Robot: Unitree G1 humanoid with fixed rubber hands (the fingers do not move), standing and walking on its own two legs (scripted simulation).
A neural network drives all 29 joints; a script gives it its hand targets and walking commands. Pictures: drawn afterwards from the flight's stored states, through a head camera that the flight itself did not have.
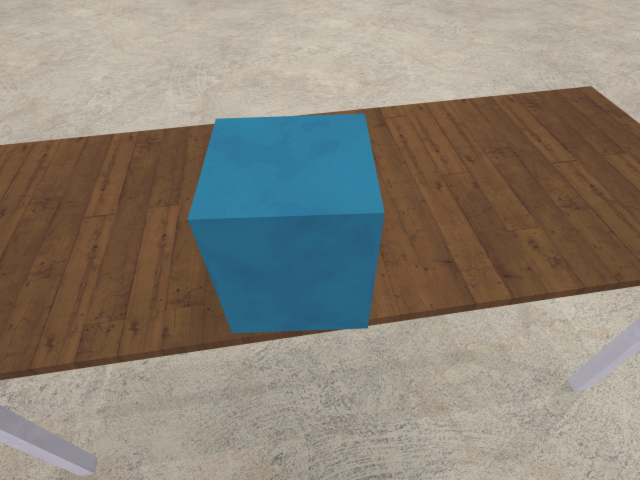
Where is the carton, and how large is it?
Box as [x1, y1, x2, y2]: [188, 114, 384, 332]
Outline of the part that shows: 364,114 222,118 215,120 190,209 188,221 232,332 367,327 384,212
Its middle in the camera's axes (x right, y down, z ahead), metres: -0.04 -0.02 +0.57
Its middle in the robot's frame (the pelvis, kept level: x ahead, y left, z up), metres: +0.45 +0.04 +0.06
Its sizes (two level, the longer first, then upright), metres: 0.210 0.200 0.250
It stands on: a table, 0.70 m high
